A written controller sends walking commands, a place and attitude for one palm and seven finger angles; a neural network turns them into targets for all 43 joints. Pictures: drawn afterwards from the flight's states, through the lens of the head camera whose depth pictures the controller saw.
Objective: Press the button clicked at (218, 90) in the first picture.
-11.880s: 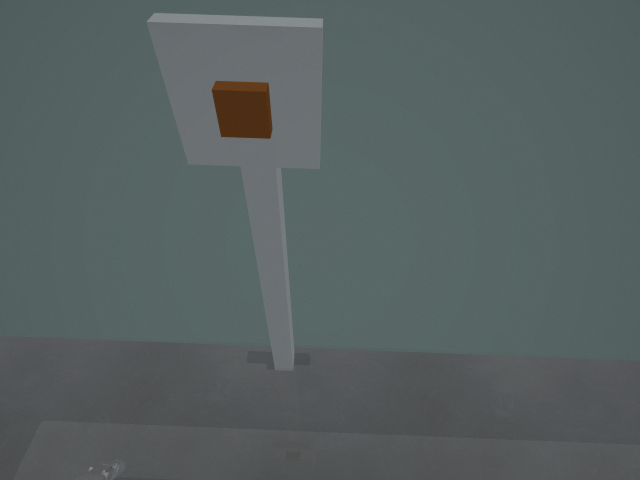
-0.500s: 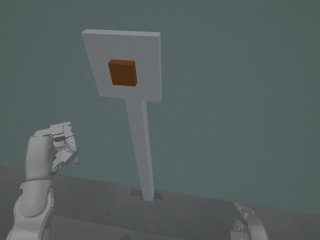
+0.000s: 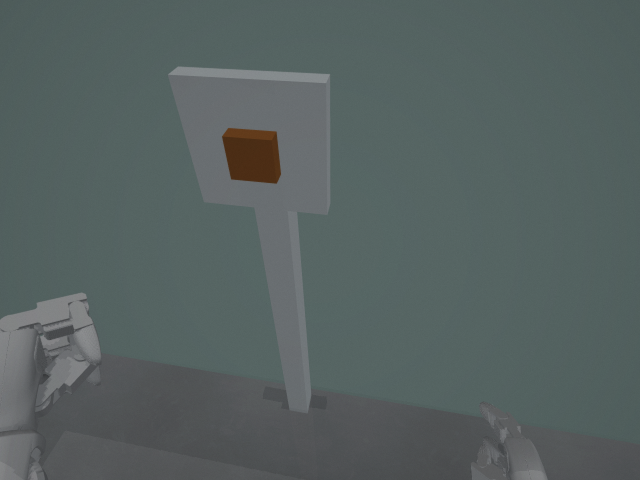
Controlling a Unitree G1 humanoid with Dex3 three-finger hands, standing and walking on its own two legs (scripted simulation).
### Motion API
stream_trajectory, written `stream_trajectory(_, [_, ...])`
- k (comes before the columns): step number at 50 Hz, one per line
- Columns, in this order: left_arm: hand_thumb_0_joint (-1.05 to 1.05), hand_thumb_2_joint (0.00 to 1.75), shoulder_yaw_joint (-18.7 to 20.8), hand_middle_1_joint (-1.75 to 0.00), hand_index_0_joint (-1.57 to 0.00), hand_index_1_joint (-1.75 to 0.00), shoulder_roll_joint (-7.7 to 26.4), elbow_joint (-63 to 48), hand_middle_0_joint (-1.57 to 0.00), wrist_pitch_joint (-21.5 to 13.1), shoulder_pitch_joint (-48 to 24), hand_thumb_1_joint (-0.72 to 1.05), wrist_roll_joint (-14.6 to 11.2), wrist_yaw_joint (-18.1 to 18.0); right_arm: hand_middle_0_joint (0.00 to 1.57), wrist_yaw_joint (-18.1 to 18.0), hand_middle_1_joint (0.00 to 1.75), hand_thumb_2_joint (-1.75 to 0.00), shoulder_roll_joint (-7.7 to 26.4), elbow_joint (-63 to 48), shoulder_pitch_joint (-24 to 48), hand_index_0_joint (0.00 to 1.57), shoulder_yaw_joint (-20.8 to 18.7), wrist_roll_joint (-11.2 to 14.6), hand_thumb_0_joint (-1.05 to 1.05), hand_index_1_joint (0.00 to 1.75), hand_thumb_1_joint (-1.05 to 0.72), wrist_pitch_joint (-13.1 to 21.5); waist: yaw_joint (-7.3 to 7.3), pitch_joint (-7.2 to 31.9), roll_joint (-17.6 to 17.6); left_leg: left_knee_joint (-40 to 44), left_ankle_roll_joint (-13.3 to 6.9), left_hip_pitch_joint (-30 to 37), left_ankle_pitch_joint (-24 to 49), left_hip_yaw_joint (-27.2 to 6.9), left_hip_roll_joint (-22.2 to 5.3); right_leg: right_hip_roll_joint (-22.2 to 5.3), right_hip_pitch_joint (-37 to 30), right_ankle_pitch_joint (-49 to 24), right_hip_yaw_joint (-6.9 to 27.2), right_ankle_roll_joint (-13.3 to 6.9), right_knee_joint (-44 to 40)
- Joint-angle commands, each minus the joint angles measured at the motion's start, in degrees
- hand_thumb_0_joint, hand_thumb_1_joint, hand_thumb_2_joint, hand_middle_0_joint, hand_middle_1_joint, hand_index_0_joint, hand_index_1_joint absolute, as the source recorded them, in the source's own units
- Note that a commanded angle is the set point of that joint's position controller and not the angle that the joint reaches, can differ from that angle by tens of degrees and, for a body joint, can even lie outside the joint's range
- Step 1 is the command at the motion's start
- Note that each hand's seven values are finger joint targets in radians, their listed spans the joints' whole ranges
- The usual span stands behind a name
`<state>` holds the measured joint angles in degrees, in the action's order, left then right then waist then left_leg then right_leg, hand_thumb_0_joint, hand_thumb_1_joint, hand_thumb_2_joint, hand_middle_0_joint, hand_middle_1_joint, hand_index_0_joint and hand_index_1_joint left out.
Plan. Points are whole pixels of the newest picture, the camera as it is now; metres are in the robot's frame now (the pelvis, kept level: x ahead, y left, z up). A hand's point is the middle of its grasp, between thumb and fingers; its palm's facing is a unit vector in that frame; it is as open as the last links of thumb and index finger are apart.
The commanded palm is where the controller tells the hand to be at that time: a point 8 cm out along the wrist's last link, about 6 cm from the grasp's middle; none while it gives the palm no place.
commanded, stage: draw the hand back to the body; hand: left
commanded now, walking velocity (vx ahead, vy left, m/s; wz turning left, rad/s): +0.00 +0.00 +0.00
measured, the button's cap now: (253, 155) +0.48 +0.17 +0.19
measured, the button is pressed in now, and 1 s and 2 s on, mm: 0 0 0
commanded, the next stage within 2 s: step back with the hand held close in 0.18 s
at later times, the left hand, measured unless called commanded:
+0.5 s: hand (99, 343) +0.19 +0.25 +0.15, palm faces +0.37 -0.82 -0.44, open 3.1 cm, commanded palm +0.12 +0.29 +0.17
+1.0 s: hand (21, 431) +0.10 +0.26 +0.16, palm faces +0.41 -0.80 -0.44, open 3.1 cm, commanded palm +0.04 +0.30 +0.17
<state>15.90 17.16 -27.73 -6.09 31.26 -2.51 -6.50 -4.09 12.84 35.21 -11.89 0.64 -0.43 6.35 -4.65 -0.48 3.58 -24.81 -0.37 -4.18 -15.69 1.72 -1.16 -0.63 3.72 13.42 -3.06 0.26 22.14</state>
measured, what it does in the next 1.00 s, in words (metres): shifts its weight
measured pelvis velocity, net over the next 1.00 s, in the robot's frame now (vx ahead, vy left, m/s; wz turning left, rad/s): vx -0.09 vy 0.02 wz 0.01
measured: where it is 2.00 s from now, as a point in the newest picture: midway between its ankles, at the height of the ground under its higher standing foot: outside the picture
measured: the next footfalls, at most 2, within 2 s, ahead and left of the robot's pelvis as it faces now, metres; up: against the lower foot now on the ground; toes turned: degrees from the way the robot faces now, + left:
right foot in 1.64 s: -0.25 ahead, -0.08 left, +0.00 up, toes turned -4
left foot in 1.80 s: -0.14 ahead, +0.10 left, +0.00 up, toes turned -3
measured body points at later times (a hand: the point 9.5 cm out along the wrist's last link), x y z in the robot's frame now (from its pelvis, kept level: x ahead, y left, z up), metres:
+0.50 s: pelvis -0.01 +0.01 +0.00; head +0.00 -0.01 +0.45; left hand +0.16 +0.29 +0.18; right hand +0.17 -0.22 -0.08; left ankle -0.02 +0.11 -0.74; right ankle -0.01 -0.12 -0.74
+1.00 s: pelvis -0.09 +0.02 -0.02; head -0.08 +0.04 +0.43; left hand +0.07 +0.30 +0.18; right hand +0.08 -0.21 -0.09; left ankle -0.02 +0.11 -0.74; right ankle -0.01 -0.12 -0.74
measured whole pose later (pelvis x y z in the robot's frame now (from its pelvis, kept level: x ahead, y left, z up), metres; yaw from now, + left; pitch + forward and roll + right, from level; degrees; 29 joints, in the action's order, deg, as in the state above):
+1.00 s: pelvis -0.09 +0.02 -0.02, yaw +0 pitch +0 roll -2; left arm 21.7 20.7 -34.6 -13.8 34.1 0.2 -9.0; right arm -4.2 11.9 30.0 -13.7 0.3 0.2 3.6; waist -0.1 -1.1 0.1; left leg -37.3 -2.8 -24.0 -13.5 1.6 -0.4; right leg -0.8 22.3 11.4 -1.4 1.5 32.8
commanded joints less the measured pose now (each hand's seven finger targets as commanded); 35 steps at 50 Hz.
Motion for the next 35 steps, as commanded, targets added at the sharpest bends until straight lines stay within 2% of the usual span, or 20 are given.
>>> stream_trajectory(1, [0.00,0.90,4.8,-1.50,-1.30,-1.50,8.8,-12.2,-1.30,-3.2,-6.9,0.90,0.0,-1.1,0.20,-0.8,0.30,-0.90,5.3,-9.3,7.8,0.20,-1.6,-0.1,0.00,0.30,-0.90,3.4,1.13,1.4,-1.3,3.7,-0.7,-1.0,13.6,-0.9,0.2,1.0,2.3,-8.7,1.0,-1.1,-3.6])
stream_trajectory(2, [0.00,0.90,4.5,-1.50,-1.30,-1.50,8.3,-11.4,-1.30,-3.0,-7.2,0.90,-0.2,-1.2,0.20,-0.9,0.30,-0.90,5.1,-9.2,7.7,0.20,-1.4,-0.1,0.00,0.30,-0.90,3.2,1.26,0.7,-0.9,4.0,-0.7,-1.3,13.0,-1.1,0.2,0.8,2.4,-8.2,0.9,-1.1,-3.4])
stream_trajectory(5, [0.00,0.90,5.1,-1.50,-1.30,-1.50,8.6,-11.9,-1.30,-3.0,-7.4,0.90,-0.2,-1.3,0.20,-0.8,0.30,-0.90,4.9,-9.3,7.8,0.20,-1.3,-0.2,0.00,0.30,-0.90,3.1,0.88,1.8,0.0,4.0,-0.5,-1.0,13.9,-1.3,0.3,0.8,1.5,-9.0,0.8,-1.3,-3.0])
stream_trajectory(8, [0.00,0.90,5.2,-1.50,-1.30,-1.50,8.5,-11.2,-1.30,-2.8,-6.4,0.90,-0.4,-1.1,0.20,-0.8,0.30,-0.90,4.8,-9.5,8.1,0.20,-1.2,-0.2,0.00,0.30,-0.90,2.9,0.60,1.2,-1.1,4.1,-0.5,-1.7,14.0,-1.2,0.2,0.9,1.1,-9.5,0.9,-1.2,-2.9])
stream_trajectory(11, [0.00,0.90,5.8,-1.50,-1.30,-1.50,9.1,-12.3,-1.30,-2.8,-6.1,0.90,-0.2,-1.0,0.20,-0.5,0.30,-0.90,4.9,-9.6,8.0,0.20,-1.2,-0.3,0.00,0.30,-0.90,3.0,0.39,2.4,1.6,3.8,-0.2,-1.4,15.5,-1.3,0.2,1.0,0.3,-10.7,1.0,-1.5,-2.7])
stream_trajectory(14, [0.00,0.90,5.8,-1.50,-1.30,-1.50,8.9,-11.7,-1.30,-2.6,-5.5,0.90,-0.5,-1.0,0.20,-0.5,0.30,-0.90,4.7,-9.7,8.1,0.20,-1.1,-0.3,0.00,0.30,-0.90,2.8,0.42,2.1,0.3,3.9,-0.2,-1.8,15.2,-1.3,0.1,0.9,0.4,-10.7,0.8,-1.3,-2.5])
stream_trajectory(15, [0.00,0.90,6.9,-1.50,-1.30,-1.50,9.9,-10.3,-1.30,-2.5,-7.9,0.90,-0.4,-1.3,0.20,-0.7,0.30,-0.90,4.9,-9.1,7.8,0.20,-1.2,-0.2,0.00,0.30,-0.90,2.5,0.81,1.8,-1.2,4.0,-0.2,-1.9,15.3,-1.3,0.0,1.0,0.5,-10.8,0.7,-1.3,-2.6])
stream_trajectory(16, [0.00,0.90,16.9,-1.50,-1.30,-1.50,19.7,-14.8,-1.30,-5.4,-17.3,0.90,-0.5,-1.6,0.20,-0.3,0.30,-0.90,5.8,-12.3,6.2,0.20,-0.8,0.5,0.00,0.30,-0.90,1.0,2.92,-3.9,1.6,3.5,-1.2,-7.0,10.4,-2.1,-0.9,-1.6,5.3,-12.0,5.0,-1.0,-5.1])
stream_trajectory(17, [0.00,0.90,11.6,-1.50,-1.30,-1.50,13.0,-9.6,-1.30,-5.5,-8.3,0.90,-0.8,-0.7,0.20,-0.4,0.30,-0.90,5.3,-10.8,7.0,0.20,-1.4,0.2,0.00,0.30,-0.90,0.2,3.16,-2.0,-3.8,1.8,-1.5,-6.9,10.1,-2.4,-1.0,-2.8,6.3,-12.6,5.5,-1.0,-5.7])
stream_trajectory(18, [0.00,0.90,8.6,-1.50,-1.30,-1.50,9.7,-7.6,-1.30,-5.1,-3.1,0.90,-0.5,-0.1,0.20,-0.1,0.30,-0.90,5.9,-11.2,6.7,0.20,-1.7,0.1,0.00,0.30,-0.90,-0.8,3.50,-0.6,-4.8,1.1,-1.6,-5.7,11.4,-2.1,-1.0,-3.1,6.7,-13.7,5.8,-1.0,-5.8])
stream_trajectory(19, [0.00,0.90,7.0,-1.50,-1.30,-1.50,8.7,-9.0,-1.30,-5.2,-2.1,0.90,-0.3,0.1,0.20,0.1,0.30,-0.90,6.4,-11.5,6.9,0.20,-2.0,0.1,0.00,0.30,-0.90,-1.4,3.80,1.0,-4.0,0.8,-1.5,-5.3,12.9,-1.7,-1.2,-3.2,6.6,-15.0,5.5,-0.8,-5.1])
stream_trajectory(21, [0.00,0.90,7.5,-1.50,-1.30,-1.50,9.7,-11.6,-1.30,-5.7,-0.8,0.90,-0.1,0.0,0.20,0.1,0.30,-0.90,6.9,-12.1,7.1,0.20,-2.4,-0.1,0.00,0.30,-0.90,-2.3,3.76,4.4,-1.5,0.6,-1.4,-5.4,17.6,-1.8,-1.7,-3.2,4.7,-18.6,4.4,-0.6,-2.9])
stream_trajectory(25, [0.00,0.90,10.2,-1.50,-1.30,-1.50,12.2,-13.9,-1.30,-5.8,3.4,0.90,-0.2,-1.0,0.20,0.0,0.30,-0.90,6.5,-13.7,6.6,0.20,-3.3,0.6,0.00,0.30,-0.90,-4.3,3.98,10.1,-4.0,-0.9,-1.2,-6.1,24.0,-2.0,-2.7,-3.4,2.1,-25.5,3.7,-0.2,1.5])
stream_trajectory(26, [0.00,0.90,11.5,-1.50,-1.30,-1.50,13.7,-15.5,-1.30,-6.0,3.4,0.90,-0.2,-1.3,0.20,-0.2,0.30,-0.90,6.6,-14.0,7.1,0.20,-3.4,0.6,0.00,0.30,-0.90,-4.5,3.83,11.1,-2.8,-1.0,-1.1,-6.4,25.4,-2.4,-2.8,-3.4,1.5,-26.8,3.5,-0.2,2.5])
stream_trajectory(27, [0.00,0.90,11.8,-1.50,-1.30,-1.50,13.6,-15.8,-1.30,-6.1,4.5,0.90,-0.3,-1.5,0.20,-0.3,0.30,-0.90,6.1,-14.4,6.8,0.20,-3.5,0.9,0.00,0.30,-0.90,-4.8,3.94,11.5,-2.8,-1.3,-1.0,-7.0,26.1,-2.3,-3.0,-3.6,1.4,-27.4,3.5,-0.2,3.4])
stream_trajectory(29, [0.00,0.90,12.1,-1.50,-1.30,-1.50,13.8,-17.1,-1.30,-6.4,5.4,0.90,-0.3,-1.8,0.20,-0.4,0.30,-0.90,6.2,-15.0,6.7,0.20,-3.7,1.1,0.00,0.30,-0.90,-5.1,3.97,11.5,-1.3,-1.1,-1.1,-8.1,26.5,-2.7,-3.5,-3.1,1.8,-27.0,3.4,0.0,5.1])
stream_trajectory(31, [0.00,0.90,12.7,-1.50,-1.30,-1.50,14.3,-17.5,-1.30,-6.6,5.6,0.90,-0.2,-2.1,0.20,-0.6,0.30,-0.90,6.4,-15.1,6.8,0.20,-3.9,1.0,0.00,0.30,-0.90,-5.1,3.85,10.7,-0.4,-0.5,-1.3,-9.9,24.2,-3.1,-3.9,-2.5,2.8,-23.4,3.4,0.2,5.7])
stream_trajectory(35, [0.00,0.90,12.1,-1.50,-1.30,-1.50,13.2,-16.8,-1.30,-7.3,6.1,0.90,0.1,-2.5,0.20,-0.6,0.30,-0.90,6.5,-15.2,6.1,0.20,-4.0,1.1,0.00,0.30,-0.90,-4.4,4.10,8.1,-0.4,0.9,-2.1,-16.5,15.5,-3.9,-5.0,-2.3,3.1,-17.5,4.3,0.3,7.7])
